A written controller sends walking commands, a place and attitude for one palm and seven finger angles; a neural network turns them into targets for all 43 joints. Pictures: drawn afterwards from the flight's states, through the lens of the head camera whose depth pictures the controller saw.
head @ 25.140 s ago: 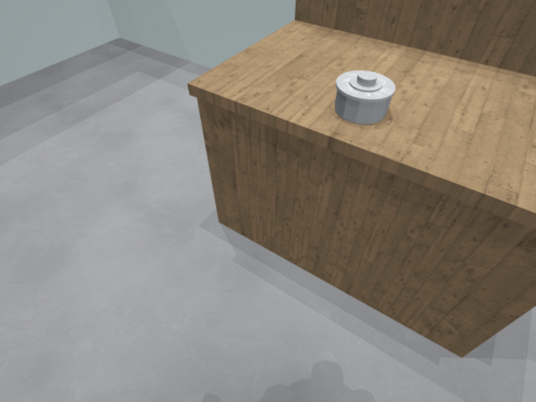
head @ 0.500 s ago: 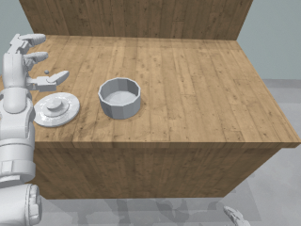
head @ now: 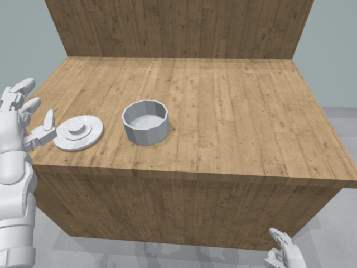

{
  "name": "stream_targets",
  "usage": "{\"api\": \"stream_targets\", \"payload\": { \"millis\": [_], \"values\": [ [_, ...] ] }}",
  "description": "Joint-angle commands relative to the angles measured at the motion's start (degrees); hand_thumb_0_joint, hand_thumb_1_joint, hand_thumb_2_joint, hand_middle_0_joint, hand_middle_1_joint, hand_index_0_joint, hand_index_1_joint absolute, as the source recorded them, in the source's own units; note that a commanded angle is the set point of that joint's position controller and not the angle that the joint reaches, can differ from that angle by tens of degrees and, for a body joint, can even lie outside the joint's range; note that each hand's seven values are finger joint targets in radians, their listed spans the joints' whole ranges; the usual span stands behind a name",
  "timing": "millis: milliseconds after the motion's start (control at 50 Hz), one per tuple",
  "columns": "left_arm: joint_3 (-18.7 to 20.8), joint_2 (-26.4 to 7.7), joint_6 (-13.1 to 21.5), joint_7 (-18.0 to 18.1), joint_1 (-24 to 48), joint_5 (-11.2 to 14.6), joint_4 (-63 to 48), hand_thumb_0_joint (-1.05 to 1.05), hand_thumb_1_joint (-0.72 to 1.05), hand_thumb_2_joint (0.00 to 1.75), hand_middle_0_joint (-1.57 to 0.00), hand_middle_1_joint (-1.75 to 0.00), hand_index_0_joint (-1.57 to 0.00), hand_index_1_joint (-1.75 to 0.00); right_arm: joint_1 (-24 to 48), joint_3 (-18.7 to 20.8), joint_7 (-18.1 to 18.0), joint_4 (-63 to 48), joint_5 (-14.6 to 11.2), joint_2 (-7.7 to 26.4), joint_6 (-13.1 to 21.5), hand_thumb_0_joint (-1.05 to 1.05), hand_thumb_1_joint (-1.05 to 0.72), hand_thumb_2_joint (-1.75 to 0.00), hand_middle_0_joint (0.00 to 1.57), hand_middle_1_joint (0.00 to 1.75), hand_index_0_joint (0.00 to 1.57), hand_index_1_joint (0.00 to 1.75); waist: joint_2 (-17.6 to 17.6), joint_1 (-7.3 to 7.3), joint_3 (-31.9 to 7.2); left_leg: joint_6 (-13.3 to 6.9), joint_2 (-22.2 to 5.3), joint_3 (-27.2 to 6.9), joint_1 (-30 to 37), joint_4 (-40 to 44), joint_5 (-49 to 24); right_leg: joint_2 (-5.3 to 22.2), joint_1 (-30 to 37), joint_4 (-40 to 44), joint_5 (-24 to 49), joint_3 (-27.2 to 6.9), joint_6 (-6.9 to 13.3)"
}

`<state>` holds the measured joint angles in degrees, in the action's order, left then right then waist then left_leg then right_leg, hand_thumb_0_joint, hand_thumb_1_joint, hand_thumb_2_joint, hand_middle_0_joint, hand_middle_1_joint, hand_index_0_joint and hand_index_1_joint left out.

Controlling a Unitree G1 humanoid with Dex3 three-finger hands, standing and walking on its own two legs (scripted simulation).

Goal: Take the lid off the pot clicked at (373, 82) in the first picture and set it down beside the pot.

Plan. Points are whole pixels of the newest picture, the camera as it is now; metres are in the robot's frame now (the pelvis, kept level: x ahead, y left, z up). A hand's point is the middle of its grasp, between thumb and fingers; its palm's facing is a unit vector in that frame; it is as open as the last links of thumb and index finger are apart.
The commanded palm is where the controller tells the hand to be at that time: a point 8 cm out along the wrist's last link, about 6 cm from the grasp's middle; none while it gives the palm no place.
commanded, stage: draw the hand back to the body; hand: left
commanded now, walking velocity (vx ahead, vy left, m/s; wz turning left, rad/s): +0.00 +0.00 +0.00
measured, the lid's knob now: (76, 126) +0.51 +0.39 +0.00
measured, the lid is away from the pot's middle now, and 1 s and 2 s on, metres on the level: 0.23 0.23 0.23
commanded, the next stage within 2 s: step back with the hand held close in 0.94 s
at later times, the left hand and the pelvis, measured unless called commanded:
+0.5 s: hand (35, 166) +0.23 +0.27 +0.18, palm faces +0.43 -0.86 -0.28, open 7.4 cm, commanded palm +0.17 +0.30 +0.19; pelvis -0.01 +0.01 +0.00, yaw +0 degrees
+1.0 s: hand (9, 204) +0.17 +0.28 +0.17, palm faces +0.41 -0.85 -0.34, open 7.4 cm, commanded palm +0.11 +0.32 +0.19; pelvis -0.01 +0.04 +0.00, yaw +1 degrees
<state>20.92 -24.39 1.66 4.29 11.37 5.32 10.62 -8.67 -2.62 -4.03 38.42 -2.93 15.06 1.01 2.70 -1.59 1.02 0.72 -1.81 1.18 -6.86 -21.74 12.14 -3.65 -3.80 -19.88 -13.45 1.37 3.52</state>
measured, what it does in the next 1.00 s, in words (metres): stands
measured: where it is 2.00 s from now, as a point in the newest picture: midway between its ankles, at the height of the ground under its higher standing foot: outside the picture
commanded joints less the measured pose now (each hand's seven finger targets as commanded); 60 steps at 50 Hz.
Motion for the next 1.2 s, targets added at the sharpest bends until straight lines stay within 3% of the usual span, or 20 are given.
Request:
{"api": "stream_targets", "payload": {
  "millis": [0, 40, 100, 160, 280, 340, 420, 460, 500, 620, 700, 740, 820, 960, 1000, 1020, 1040, 1080, 1100, 1180],
  "values": [
    [4.3, -15.05, 4.47, 0.98, 15.95, 0.68, -16.04, 0.0, 0.83, 0.88, -0.21, -0.34, -0.21, -0.34, 7.01, 1.99, -0.69, -8.36, 0.41, 5.63, 3.68, 0.0, -0.9, -0.9, 0.2, 0.3, 0.2, 0.3, -0.99, -0.01, -11.01, -3.64, 2.06, 1.9, 5.44, 0.62, -10.33, 3.33, 0.8, 3.83, 18.14, -2.92, -3.83],
    [4.27, -14.2, 4.73, 0.92, 13.61, 0.75, -16.29, 0.0, 0.88, 0.89, -0.2, -0.31, -0.2, -0.31, 7.21, 2.06, -0.68, -8.14, 0.54, 5.49, 4.04, 0.0, -0.9, -0.9, 0.2, 0.3, 0.2, 0.3, 0.23, 0.1, -9.59, -3.63, 2.09, 2.08, 5.86, 0.56, -9.75, 3.23, -0.35, 4.66, 16.55, -2.94, -3.67],
    [5.79, -14.32, 4.74, 1.02, 8.67, 1.13, -17.33, 0.0, 0.9, 0.9, -0.2, -0.3, -0.2, -0.3, 7.74, 2.02, -0.76, -8.23, 0.9, 5.15, 4.27, 0.0, -0.9, -0.9, 0.2, 0.3, 0.2, 0.3, -2.4, -0.64, -8.76, -3.62, 2.03, 1.83, 4.98, 0.89, -9.0, 3.61, 0.78, 4.84, 16.61, -3.44, -4.13],
    [5.44, -13.58, 6.07, 0.92, 7.55, 1.21, -24.86, 0.0, 0.9, 0.9, -0.2, -0.3, -0.2, -0.3, 8.75, 2.18, -0.67, -8.91, 1.08, 4.81, 5.08, 0.0, -0.9, -0.9, 0.2, 0.3, 0.2, 0.3, 0.76, -0.92, -10.72, -3.64, 2.06, 1.9, 7.15, 1.32, -10.71, 3.3, 1.6, 4.88, 16.53, -3.03, -3.55],
    [4.79, -10.58, 6.11, 0.84, -1.26, 1.38, -26.97, 0.0, 0.9, 0.9, -0.2, -0.3, -0.2, -0.3, 8.45, 2.4, -0.5, -8.56, 1.47, 4.54, 5.96, 0.0, -0.9, -0.9, 0.2, 0.3, 0.2, 0.3, -1.3, -1.04, -6.97, -3.61, 1.86, 1.7, 6.99, 1.92, -10.51, 2.87, 0.18, 5.97, 14.26, -2.44, -3.3],
    [4.87, -9.78, 6.53, 0.6, -6.13, 1.44, -29.73, 0.0, 0.9, 0.9, -0.2, -0.3, -0.2, -0.3, 8.82, 2.59, -0.51, -8.63, 1.65, 4.38, 6.31, 0.0, -0.9, -0.9, 0.2, 0.3, 0.2, 0.3, 0.06, -1.24, -5.99, -3.67, 1.78, 1.7, 7.68, 2.05, -10.85, 2.75, -0.4, 6.37, 13.51, -2.12, -3.04],
    [4.06, -8.92, 7.65, 0.64, -10.12, 1.14, -37.86, 0.0, 0.9, 0.9, -0.2, -0.3, -0.2, -0.3, 8.98, 2.55, -0.42, -9.21, 2.17, 3.96, 7.42, 0.0, -0.9, -0.9, 0.2, 0.3, 0.2, 0.3, 1.74, -1.71, -8.54, -3.4, 1.76, 1.11, 9.34, 2.21, -13.17, 2.55, 1.1, 5.64, 14.96, -1.68, -2.72],
    [3.4, -7.75, 7.69, 0.57, -13.33, 1.1, -38.41, 0.0, 0.9, 0.9, -0.2, -0.3, -0.2, -0.3, 8.78, 2.7, -0.29, -9.17, 2.27, 3.93, 7.63, 0.0, -0.9, -0.9, 0.2, 0.3, 0.2, 0.3, 1.43, -1.48, -7.23, -3.25, 1.49, 1.01, 9.14, 2.53, -12.61, 2.41, 0.25, 5.83, 13.77, -1.33, -2.64],
    [4.03, -7.26, 7.09, 0.56, -17.83, 1.21, -35.83, 0.0, 0.9, 0.9, -0.2, -0.3, -0.2, -0.3, 8.34, 2.72, -0.37, -8.81, 2.43, 3.87, 7.39, 0.0, -0.9, -0.9, 0.2, 0.3, 0.2, 0.3, -1.83, -1.59, -3.64, -3.27, 1.33, 0.9, 7.44, 2.96, -10.93, 2.27, -0.91, 6.56, 11.72, -1.17, -2.73],
    [2.13, -5.43, 7.6, -0.07, -23.44, 1.03, -45.03, 0.0, 0.9, 0.9, -0.2, -0.3, -0.2, -0.3, 8.84, 2.65, 0.02, -9.96, 2.67, 3.34, 7.79, 0.0, -0.9, -0.9, 0.2, 0.3, 0.2, 0.3, 0.65, -1.56, -3.33, -3.14, 1.15, 0.22, 7.73, 3.18, -9.88, 2.38, -1.23, 6.88, 9.68, -1.14, -2.45],
    [3.56, -6.12, 8.0, 0.53, -29.56, 0.61, -49.72, 0.0, 0.9, 0.9, -0.2, -0.3, -0.2, -0.3, 8.38, 2.77, 0.14, -10.21, 3.06, 3.05, 8.55, 0.0, -0.9, -0.9, 0.2, 0.3, 0.2, 0.3, 2.29, -1.97, -4.45, -2.89, 1.09, -0.22, 7.67, 2.88, -10.31, 2.35, -0.48, 6.37, 9.96, -0.94, -2.13],
    [3.67, -5.4, 7.58, 0.51, -34.02, 0.62, -48.56, 0.0, 0.9, 0.9, -0.2, -0.3, -0.2, -0.3, 7.9, 2.87, 0.27, -10.35, 3.04, 2.98, 8.38, 0.0, -0.9, -0.9, 0.2, 0.3, 0.2, 0.3, 0.22, -1.83, -3.4, -2.79, 0.84, -0.26, 7.0, 2.92, -9.96, 2.32, -0.97, 6.32, 9.65, -0.59, -2.14],
    [1.24, -3.95, 7.1, 0.72, -28.86, 0.09, -48.85, 0.0, 0.9, 0.9, -0.2, -0.3, -0.2, -0.3, 8.12, 2.61, -0.23, -9.9, 2.89, 3.12, 8.07, 0.0, -0.9, -0.9, 0.2, 0.3, 0.2, 0.3, 0.75, -0.9, 0.69, -2.72, 0.77, -0.89, 5.7, 3.71, -5.64, 2.29, -3.78, 7.47, 4.79, -0.64, -2.2],
    [1.98, -4.27, 7.57, 1.11, -33.92, -0.2, -52.17, 0.0, 0.9, 0.9, -0.2, -0.3, -0.2, -0.3, 7.76, 2.6, -0.15, -10.49, 3.34, 2.88, 9.06, 0.0, -0.9, -0.9, 0.2, 0.3, 0.2, 0.3, 1.46, -1.99, -4.27, -2.59, 0.82, -1.81, 6.58, 3.62, -7.33, 2.39, -0.6, 5.75, 6.48, -0.37, -1.82],
    [1.46, -3.64, 7.03, 1.11, -33.57, -0.2, -50.29, 0.0, 0.9, 0.9, -0.2, -0.3, -0.2, -0.3, 7.74, 2.52, -0.14, -10.12, 3.28, 3.02, 8.7, 0.0, -0.9, -0.9, 0.2, 0.3, 0.2, 0.3, -0.36, -1.8, -2.28, -2.57, 0.74, -1.94, 5.6, 3.91, -6.98, 2.27, -1.33, 6.0, 6.1, -0.26, -1.86],
    [1.62, -4.21, 7.04, 1.2, -31.56, -0.45, -51.37, 0.0, 0.9, 0.9, -0.2, -0.3, -0.2, -0.3, 7.8, 2.6, -0.2, -10.09, 3.19, 3.06, 8.63, 0.0, -0.9, -0.9, 0.2, 0.3, 0.2, 0.3, 0.94, -1.67, -1.88, -2.51, 0.69, -1.91, 5.64, 3.91, -6.58, 2.28, -1.69, 6.14, 5.72, -0.42, -1.82],
    [11.9, -13.76, 10.57, 2.05, -22.83, 0.0, -55.52, 0.0, 0.9, 0.9, -0.2, -0.3, -0.2, -0.3, 7.06, 1.83, 0.0, -13.48, 1.95, 4.13, 6.92, 0.0, -0.9, -0.9, 0.2, 0.3, 0.2, 0.3, 5.38, -0.15, 5.26, -3.68, -0.08, -2.79, -0.14, 2.91, 1.32, 4.64, -7.06, 7.76, 4.97, -4.42, -2.04],
    [8.48, -9.15, 12.08, 1.54, -30.51, -1.08, -50.58, 0.0, 0.9, 0.9, -0.2, -0.3, -0.2, -0.3, 6.82, 2.86, 0.12, -11.77, 2.84, 4.14, 6.58, 0.0, -0.9, -0.9, 0.2, 0.3, 0.2, 0.3, -3.87, -0.32, 3.86, -4.34, 0.56, -3.83, -1.34, -0.12, 0.65, 6.23, -8.85, 8.43, 5.91, -7.34, -1.84],
    [6.05, -6.25, 11.58, 0.97, -34.16, -1.23, -49.4, 0.0, 0.9, 0.9, -0.2, -0.3, -0.2, -0.3, 6.03, 3.33, 0.55, -12.31, 2.77, 4.33, 5.99, 0.0, -0.9, -0.9, 0.2, 0.3, 0.2, 0.3, -5.76, -0.09, 2.34, -4.35, 0.48, -3.83, -0.11, -1.48, -1.74, 6.73, -9.14, 7.9, 7.81, -7.58, -2.02],
    [3.27, -3.37, 11.72, -0.36, -41.08, -1.29, -49.82, 0.0, 0.9, 0.9, -0.2, -0.3, -0.2, -0.3, 4.62, 4.68, 1.23, -13.86, 2.28, 5.25, 4.2, 0.0, -0.9, -0.9, 0.2, 0.3, 0.2, 0.3, -1.73, 0.7, -4.5, -4.42, -1.06, -2.88, 0.76, -2.35, -9.24, 7.37, -6.8, 3.05, 16.29, -5.69, -3.0]
  ]
}}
